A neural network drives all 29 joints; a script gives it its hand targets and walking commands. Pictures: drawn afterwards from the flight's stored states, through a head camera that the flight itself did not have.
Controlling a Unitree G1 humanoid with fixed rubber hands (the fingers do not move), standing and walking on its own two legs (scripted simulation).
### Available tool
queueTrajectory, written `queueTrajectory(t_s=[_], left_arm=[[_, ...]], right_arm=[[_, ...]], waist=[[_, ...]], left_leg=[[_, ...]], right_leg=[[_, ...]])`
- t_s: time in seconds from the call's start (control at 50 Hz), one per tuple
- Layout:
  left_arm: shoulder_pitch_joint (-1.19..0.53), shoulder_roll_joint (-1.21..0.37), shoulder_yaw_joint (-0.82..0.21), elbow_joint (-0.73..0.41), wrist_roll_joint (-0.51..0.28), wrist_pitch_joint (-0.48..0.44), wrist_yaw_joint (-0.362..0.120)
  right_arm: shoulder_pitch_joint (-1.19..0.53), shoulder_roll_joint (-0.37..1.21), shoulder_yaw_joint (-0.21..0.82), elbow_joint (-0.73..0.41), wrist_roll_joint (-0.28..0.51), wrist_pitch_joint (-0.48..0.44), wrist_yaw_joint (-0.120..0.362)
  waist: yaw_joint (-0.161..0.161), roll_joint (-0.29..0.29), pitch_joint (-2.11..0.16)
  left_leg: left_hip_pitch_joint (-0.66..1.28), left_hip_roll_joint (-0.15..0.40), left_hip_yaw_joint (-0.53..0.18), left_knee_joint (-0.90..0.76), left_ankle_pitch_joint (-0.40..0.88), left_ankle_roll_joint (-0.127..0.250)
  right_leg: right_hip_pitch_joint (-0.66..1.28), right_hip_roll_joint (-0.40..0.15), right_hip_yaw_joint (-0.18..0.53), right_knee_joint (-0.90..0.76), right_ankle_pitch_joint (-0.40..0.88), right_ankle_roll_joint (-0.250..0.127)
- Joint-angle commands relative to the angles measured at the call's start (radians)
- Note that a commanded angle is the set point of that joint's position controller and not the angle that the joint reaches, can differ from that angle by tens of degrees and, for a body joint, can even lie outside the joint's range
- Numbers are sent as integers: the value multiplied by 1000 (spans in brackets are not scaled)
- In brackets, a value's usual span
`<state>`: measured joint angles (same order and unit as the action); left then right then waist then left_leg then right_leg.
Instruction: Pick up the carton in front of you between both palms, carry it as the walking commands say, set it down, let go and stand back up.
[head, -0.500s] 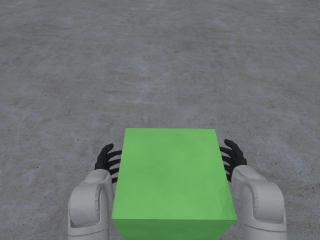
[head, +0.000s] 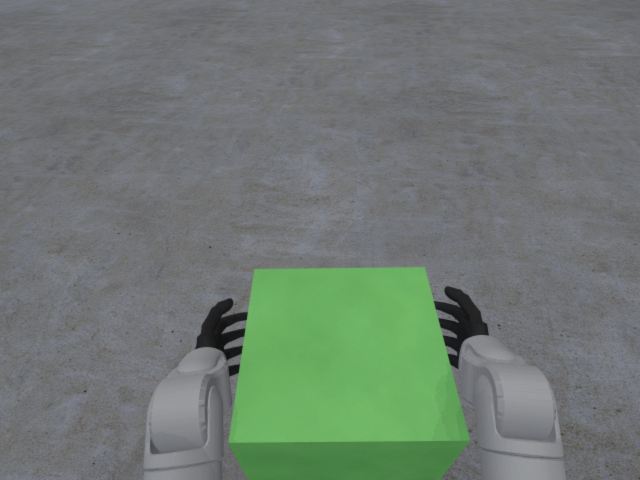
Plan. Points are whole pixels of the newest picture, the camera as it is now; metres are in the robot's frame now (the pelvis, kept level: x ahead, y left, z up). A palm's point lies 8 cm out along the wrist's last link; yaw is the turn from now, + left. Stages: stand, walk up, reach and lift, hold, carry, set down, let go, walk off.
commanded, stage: carry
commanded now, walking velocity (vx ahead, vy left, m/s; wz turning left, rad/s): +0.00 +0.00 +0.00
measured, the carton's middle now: (340, 391) +0.26 +0.00 -0.01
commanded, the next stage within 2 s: hold in 1.58 s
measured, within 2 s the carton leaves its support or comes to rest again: neither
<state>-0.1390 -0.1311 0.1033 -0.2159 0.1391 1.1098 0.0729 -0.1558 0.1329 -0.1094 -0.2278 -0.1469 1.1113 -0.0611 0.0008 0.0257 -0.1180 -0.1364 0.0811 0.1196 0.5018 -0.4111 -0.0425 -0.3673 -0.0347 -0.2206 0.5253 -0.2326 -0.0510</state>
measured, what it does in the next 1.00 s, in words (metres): shifts its weight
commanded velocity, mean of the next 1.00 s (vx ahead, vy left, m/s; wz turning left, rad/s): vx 0.00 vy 0.00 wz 0.00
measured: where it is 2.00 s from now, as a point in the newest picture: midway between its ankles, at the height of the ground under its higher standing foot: outside the picture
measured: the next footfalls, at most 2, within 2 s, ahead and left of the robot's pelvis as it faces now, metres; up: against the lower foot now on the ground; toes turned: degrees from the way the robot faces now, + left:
none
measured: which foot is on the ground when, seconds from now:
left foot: down 0.00-1.00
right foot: down 0.00-1.00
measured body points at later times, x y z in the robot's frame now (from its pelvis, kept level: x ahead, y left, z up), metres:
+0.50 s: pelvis -0.02 +0.02 +0.00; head -0.04 +0.02 +0.45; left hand +0.27 +0.17 +0.02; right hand +0.28 -0.13 +0.02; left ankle -0.12 +0.12 -0.73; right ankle +0.02 -0.09 -0.73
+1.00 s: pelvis -0.06 +0.02 +0.00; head -0.08 +0.02 +0.45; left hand +0.24 +0.18 +0.03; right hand +0.25 -0.12 +0.03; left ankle -0.12 +0.12 -0.73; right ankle +0.02 -0.09 -0.73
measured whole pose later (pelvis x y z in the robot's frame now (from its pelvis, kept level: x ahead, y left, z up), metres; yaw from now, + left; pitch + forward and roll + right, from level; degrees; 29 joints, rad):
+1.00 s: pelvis -0.06 +0.02 +0.00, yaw +1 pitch +1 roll +0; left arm -0.21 -0.14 0.17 0.17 0.23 0.74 0.03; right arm -0.22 0.14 -0.18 0.17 -0.24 0.72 -0.01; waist 0.00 0.01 -0.08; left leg -0.17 0.04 0.16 0.54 -0.39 0.02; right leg -0.39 -0.09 -0.18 0.52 -0.15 -0.02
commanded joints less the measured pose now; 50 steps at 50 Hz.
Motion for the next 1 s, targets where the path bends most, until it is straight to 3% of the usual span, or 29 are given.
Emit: queueTrajectory(t_s=[0.0,0.12,0.22,0.28,0.4,0.48,0.64,0.82,0.98], left_arm=[[-439,-910,-719,-61,-365,-49,-257],[-416,-851,-685,-18,-318,-133,-254],[-409,-795,-613,65,-249,-223,-249],[-426,-776,-558,130,-204,-287,-244],[-519,-793,-445,294,-129,-423,-249],[-567,-851,-424,369,-109,-485,-263],[-544,-895,-494,316,-153,-444,-272],[-561,-885,-490,300,-160,-420,-275],[-553,-886,-487,305,-159,-416,-276]], right_arm=[[-367,925,726,-2,360,-43,250],[-335,868,669,52,298,-132,241],[-330,816,594,124,228,-224,233],[-353,797,543,183,190,-286,230],[-445,810,437,347,118,-419,236],[-499,868,418,425,101,-479,251],[-467,915,488,380,140,-437,262],[-479,905,479,360,142,-413,262],[-475,908,482,363,143,-409,264]], waist=[[-3,-20,-311],[-4,13,-270],[-5,10,-246],[-4,10,-231],[-3,-14,-205],[-2,-19,-204],[-1,-17,-220],[0,-20,-179],[0,-23,-193]], left_leg=[[-5,62,-30,8,594,0],[48,85,-33,8,744,13],[40,92,-29,7,726,26],[30,98,-28,1,679,36],[-27,78,-32,-31,444,44],[-40,72,-41,-49,356,51],[-48,73,-44,-49,322,58],[-90,73,-55,-79,231,67],[-92,70,-55,-73,240,71]], right_leg=[[301,-142,130,55,815,-16],[209,-112,112,61,609,10],[191,-113,114,65,530,15],[178,-114,116,62,453,16],[200,-127,130,26,422,12],[202,-129,135,4,367,12],[201,-133,136,-15,335,16],[178,-132,141,-39,256,22],[185,-134,141,-41,267,24]])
